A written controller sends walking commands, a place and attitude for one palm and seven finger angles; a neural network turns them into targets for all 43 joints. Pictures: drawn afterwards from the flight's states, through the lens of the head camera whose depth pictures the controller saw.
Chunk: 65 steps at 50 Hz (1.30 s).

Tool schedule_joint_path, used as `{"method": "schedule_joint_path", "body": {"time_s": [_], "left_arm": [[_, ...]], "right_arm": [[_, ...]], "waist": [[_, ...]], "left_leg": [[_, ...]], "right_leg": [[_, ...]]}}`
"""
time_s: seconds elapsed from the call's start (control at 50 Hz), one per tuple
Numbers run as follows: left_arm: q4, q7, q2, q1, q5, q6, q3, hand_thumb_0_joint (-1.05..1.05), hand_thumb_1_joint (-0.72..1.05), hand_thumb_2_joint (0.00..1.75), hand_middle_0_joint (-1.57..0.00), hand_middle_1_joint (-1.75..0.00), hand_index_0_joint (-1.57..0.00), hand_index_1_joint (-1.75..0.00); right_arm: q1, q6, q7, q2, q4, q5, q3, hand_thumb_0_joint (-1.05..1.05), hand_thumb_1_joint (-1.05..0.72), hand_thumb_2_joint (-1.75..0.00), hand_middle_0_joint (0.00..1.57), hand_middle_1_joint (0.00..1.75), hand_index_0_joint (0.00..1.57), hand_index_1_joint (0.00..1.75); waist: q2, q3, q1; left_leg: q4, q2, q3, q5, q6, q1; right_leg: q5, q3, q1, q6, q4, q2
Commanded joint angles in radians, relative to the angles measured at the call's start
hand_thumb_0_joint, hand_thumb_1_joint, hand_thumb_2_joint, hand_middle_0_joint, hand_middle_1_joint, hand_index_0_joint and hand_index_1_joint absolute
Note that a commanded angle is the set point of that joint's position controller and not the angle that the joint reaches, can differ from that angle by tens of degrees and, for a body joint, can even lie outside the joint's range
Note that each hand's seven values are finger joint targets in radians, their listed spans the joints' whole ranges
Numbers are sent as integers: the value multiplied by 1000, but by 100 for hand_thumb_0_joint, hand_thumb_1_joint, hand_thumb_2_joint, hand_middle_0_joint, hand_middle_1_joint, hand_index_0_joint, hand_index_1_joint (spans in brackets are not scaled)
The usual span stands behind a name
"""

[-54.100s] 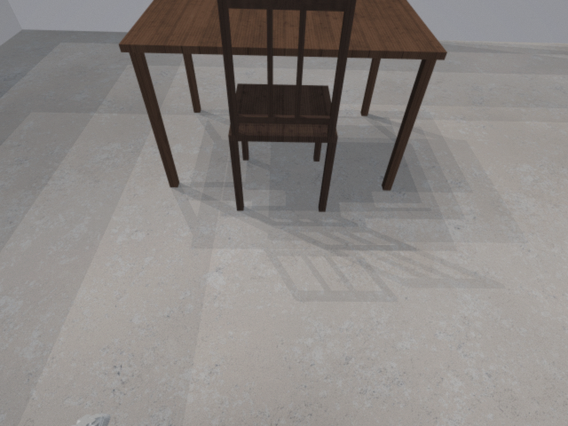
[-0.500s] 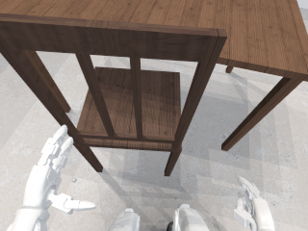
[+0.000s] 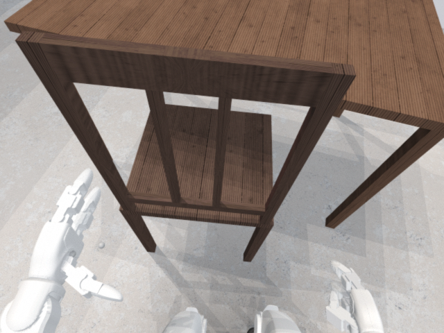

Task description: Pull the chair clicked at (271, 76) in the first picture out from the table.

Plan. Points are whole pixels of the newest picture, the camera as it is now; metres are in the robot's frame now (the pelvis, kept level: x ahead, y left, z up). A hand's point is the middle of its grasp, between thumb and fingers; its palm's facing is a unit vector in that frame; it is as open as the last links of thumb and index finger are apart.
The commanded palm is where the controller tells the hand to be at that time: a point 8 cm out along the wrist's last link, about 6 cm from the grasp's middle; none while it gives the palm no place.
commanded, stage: raise the hand toward the chair's back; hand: left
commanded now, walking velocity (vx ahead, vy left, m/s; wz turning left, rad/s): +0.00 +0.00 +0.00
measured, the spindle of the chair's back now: (168, 159) +0.43 +0.14 +0.01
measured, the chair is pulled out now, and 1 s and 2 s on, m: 0.14 0.14 0.14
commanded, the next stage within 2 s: aim the fingers beside a spindle in 0.40 s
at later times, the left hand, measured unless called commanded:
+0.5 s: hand (107, 251) +0.24 +0.20 +0.04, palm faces -0.02 -1.00 -0.07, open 16.9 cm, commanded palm +0.21 +0.25 +0.04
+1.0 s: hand (136, 244) +0.25 +0.16 +0.02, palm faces -0.03 -1.00 -0.07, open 16.9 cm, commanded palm +0.23 +0.22 +0.02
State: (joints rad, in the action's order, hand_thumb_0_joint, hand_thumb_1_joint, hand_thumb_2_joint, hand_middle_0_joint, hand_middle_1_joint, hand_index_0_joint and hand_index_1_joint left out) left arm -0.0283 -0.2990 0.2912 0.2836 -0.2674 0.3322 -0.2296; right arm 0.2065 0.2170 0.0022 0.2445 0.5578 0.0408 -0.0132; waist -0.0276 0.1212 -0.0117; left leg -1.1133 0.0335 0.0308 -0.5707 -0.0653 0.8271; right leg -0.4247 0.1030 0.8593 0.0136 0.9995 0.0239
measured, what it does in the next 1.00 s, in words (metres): stands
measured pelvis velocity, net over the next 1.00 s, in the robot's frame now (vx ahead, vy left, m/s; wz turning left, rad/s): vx -0.01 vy -0.03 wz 0.00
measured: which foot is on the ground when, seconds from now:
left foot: down 0.00-1.00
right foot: down 0.00-1.00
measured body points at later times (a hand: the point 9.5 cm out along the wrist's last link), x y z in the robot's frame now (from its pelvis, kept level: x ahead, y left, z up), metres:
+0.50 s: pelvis -0.01 -0.01 +0.00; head +0.08 +0.01 +0.44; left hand +0.23 +0.25 +0.04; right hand +0.18 -0.25 -0.08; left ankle -0.02 +0.07 -0.66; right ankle +0.03 -0.14 -0.66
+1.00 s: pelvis -0.01 -0.03 -0.01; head +0.09 -0.02 +0.43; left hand +0.25 +0.22 +0.03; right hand +0.17 -0.27 -0.09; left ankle -0.02 +0.07 -0.66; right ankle +0.03 -0.14 -0.66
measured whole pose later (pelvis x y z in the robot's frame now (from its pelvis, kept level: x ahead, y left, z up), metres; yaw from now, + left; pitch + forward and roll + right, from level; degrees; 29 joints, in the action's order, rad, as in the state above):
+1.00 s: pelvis -0.01 -0.03 -0.01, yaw +0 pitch +18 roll -2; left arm -0.12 -0.27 0.25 0.23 -0.25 0.40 -0.19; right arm 0.21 0.22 0.00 0.26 0.55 0.04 0.00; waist -0.03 0.13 -0.03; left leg -1.14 0.02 0.03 -0.57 -0.03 0.89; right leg -0.44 0.10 0.95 -0.03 1.07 0.01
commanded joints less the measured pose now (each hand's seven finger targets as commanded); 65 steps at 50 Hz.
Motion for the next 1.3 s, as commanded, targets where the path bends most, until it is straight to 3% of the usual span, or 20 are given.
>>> {"method": "schedule_joint_path", "body": {"time_s": [0.0, 0.08, 0.12, 0.24, 0.46, 0.6, 0.64, 0.68, 0.74, 0.78, 0.84, 0.88, 0.96, 1.06, 1.08, 1.12, 1.28], "left_arm": [[204, -6, 111, -19, -26, 68, -64, 0, -50, 30, -6, -8, -6, -8], [188, 2, 131, -21, -28, 85, -86, 0, -50, 30, -6, -8, -6, -8], [203, 5, 126, -32, -24, 94, -76, 0, -50, 30, -6, -8, -6, -8], [211, 7, 128, -28, -26, 103, -74, 0, -50, 30, -6, -8, -6, -8], [168, -4, 121, -50, -36, 97, -70, 0, -50, 30, -6, -8, -6, -8], [153, -2, 121, -92, -23, 111, -61, 0, -50, 30, -6, -8, -6, -8], [154, 1, 105, -108, -19, 113, -36, 0, -50, 30, -6, -8, -6, -8], [131, 11, 122, -96, -11, 112, -58, 0, -50, 30, -6, -8, -6, -8], [135, 20, 95, -124, -6, 115, -26, 0, -50, 30, -6, -8, -6, -8], [110, 30, 129, -96, -2, 114, -71, 0, -50, 30, -6, -8, -6, -8], [128, 29, 95, -102, -3, 125, -40, 0, -50, 30, -6, -8, -6, -8], [109, 35, 114, -90, -6, 127, -64, 0, -50, 30, -6, -8, -6, -8], [106, 32, 91, -126, -5, 142, -36, 0, -50, 30, -6, -8, -6, -8], [104, 32, 80, -171, -3, 159, -11, 0, -50, 30, -6, -8, -6, -8], [110, 34, 82, -162, 0, 160, -11, 0, -50, 30, -6, -8, -6, -8], [89, 39, 84, -157, 4, 157, -15, 0, -50, 30, -6, -8, -6, -8], [70, 56, 84, -163, 12, 159, -21, 0, -50, 30, -6, -8, -6, -8]], "right_arm": [[-12, 57, 9, 158, -130, 1, 77, 0, -90, -90, 20, 30, 20, 30], [-16, 57, 5, 162, -126, -1, 81, 0, -90, -90, 20, 30, 20, 30], [-16, 59, 2, 161, -126, -2, 78, 0, -90, -90, 20, 30, 20, 30], [-19, 61, 0, 162, -127, -1, 78, 0, -90, -90, 20, 30, 20, 30], [-34, 64, 14, 160, -133, 3, 68, 0, -90, -90, 20, 30, 20, 30], [-24, 74, 18, 160, -127, 0, 68, 0, -90, -90, 20, 30, 20, 30], [-25, 75, 15, 158, -129, 0, 66, 0, -90, -90, 20, 30, 20, 30], [-24, 72, 14, 160, -129, -1, 69, 0, -90, -90, 20, 30, 20, 30], [-23, 68, 11, 158, -138, -1, 67, 0, -90, -90, 20, 30, 20, 30], [-22, 62, 10, 157, -138, -2, 72, 0, -90, -90, 20, 30, 20, 30], [-25, 59, 6, 152, -145, -1, 70, 0, -90, -90, 20, 30, 20, 30], [-24, 56, 5, 151, -143, -2, 74, 0, -90, -90, 20, 30, 20, 30], [-27, 55, 5, 152, -137, -1, 70, 0, -90, -90, 20, 30, 20, 30], [-26, 60, 7, 158, -134, -2, 70, 0, -90, -90, 20, 30, 20, 30], [-27, 62, 6, 156, -135, -4, 72, 0, -90, -90, 20, 30, 20, 30], [-23, 57, 4, 157, -135, -3, 71, 0, -90, -90, 20, 30, 20, 30], [-28, 43, -1, 154, -142, -3, 72, 0, -90, -90, 20, 30, 20, 30]], "waist": [[-65, 266, 1], [-52, 256, 1], [-87, 259, 2], [-92, 264, 1], [-31, 231, -14], [-35, 271, -16], [-61, 265, -17], [-37, 267, -10], [-35, 277, -16], [-20, 290, -3], [-23, 303, -7], [-5, 302, -6], [-19, 283, -17], [-8, 306, -25], [-29, 316, -19], [4, 315, -19], [9, 334, -10]], "left_leg": [[202, -52, 100, 610, 102, -206], [198, -47, 90, 567, 96, -176], [201, -48, 93, 562, 101, -180], [198, -43, 85, 528, 96, -166], [194, -27, 61, 358, 62, -91], [167, -25, 52, 393, 57, -93], [165, -25, 50, 392, 59, -93], [163, -25, 49, 399, 57, -80], [155, -22, 44, 394, 54, -70], [150, -20, 35, 396, 53, -50], [144, -18, 29, 398, 52, -42], [136, -17, 24, 384, 49, -20], [128, -19, 24, 367, 48, -9], [110, -18, 24, 338, 44, 4], [105, -17, 23, 355, 44, 0], [106, -18, 24, 352, 45, 11], [92, -16, 18, 336, 44, 37]], "right_leg": [[170, 6, -154, -34, -70, -29], [163, 1, -161, -39, -72, -31], [147, 1, -151, -38, -66, -27], [141, -4, -160, -40, -71, -27], [97, -18, -176, -36, -96, -26], [149, -29, -184, -37, -80, -20], [148, -30, -173, -37, -74, -18], [157, -32, -183, -40, -71, -19], [165, -36, -178, -38, -65, -15], [183, -45, -205, -41, -65, -15], [197, -48, -206, -40, -56, -11], [199, -57, -215, -40, -59, -12], [183, -57, -186, -39, -50, -10], [161, -65, -171, -36, -39, -7], [178, -67, -172, -40, -32, -7], [176, -64, -174, -39, -29, -8], [173, -73, -173, -40, -17, -7]]}}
